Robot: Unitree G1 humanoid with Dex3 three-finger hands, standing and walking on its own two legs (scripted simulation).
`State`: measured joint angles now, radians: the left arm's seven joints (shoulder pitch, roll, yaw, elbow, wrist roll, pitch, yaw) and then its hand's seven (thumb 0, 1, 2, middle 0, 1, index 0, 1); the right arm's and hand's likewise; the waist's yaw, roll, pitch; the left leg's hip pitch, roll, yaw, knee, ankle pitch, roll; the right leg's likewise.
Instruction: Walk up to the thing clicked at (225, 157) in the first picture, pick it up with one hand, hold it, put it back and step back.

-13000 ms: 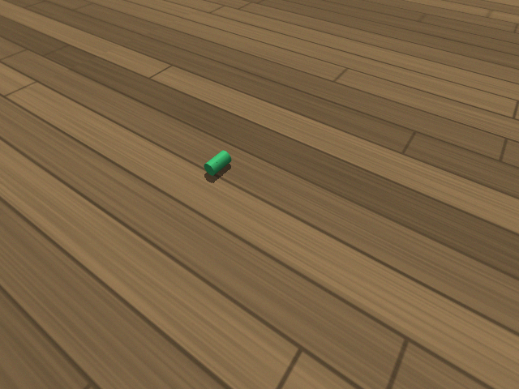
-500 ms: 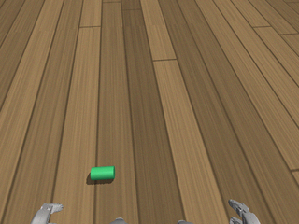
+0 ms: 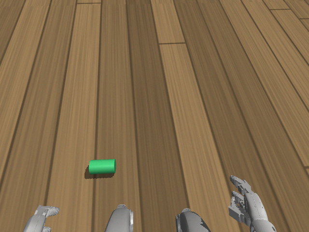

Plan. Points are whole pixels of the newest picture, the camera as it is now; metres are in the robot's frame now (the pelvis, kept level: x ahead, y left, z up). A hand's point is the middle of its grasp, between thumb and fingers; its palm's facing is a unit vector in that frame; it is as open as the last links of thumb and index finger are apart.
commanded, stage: rise first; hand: left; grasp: from above
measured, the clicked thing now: (103, 166) +0.46 +0.27 -0.64
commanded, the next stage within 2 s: none
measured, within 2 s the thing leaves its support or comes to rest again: neither
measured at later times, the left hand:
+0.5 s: hand (69, 202) +0.24 +0.30 -0.30, palm faces -0.44 -0.47 -0.76, open 14.2 cm
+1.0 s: hand (82, 180) +0.34 +0.31 -0.43, palm faces -0.46 -0.09 -0.88, open 14.1 cm
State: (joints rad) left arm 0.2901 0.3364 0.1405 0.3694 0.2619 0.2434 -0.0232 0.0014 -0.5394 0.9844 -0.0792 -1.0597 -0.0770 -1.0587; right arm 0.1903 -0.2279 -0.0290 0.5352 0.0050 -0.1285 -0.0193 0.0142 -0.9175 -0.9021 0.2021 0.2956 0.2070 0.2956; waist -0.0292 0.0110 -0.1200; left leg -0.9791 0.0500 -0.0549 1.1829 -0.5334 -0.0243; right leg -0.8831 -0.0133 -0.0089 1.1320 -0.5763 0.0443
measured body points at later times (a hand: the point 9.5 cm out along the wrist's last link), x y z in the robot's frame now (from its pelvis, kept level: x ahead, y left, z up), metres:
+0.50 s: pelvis -0.06 +0.00 -0.17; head +0.13 +0.02 +0.24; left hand +0.26 +0.33 -0.26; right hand +0.13 -0.27 -0.28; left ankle +0.01 +0.13 -0.65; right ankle -0.02 -0.15 -0.65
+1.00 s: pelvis -0.10 +0.00 -0.30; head +0.13 +0.04 +0.09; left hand +0.36 +0.31 -0.38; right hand -0.06 -0.29 -0.42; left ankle +0.01 +0.13 -0.65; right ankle -0.02 -0.15 -0.65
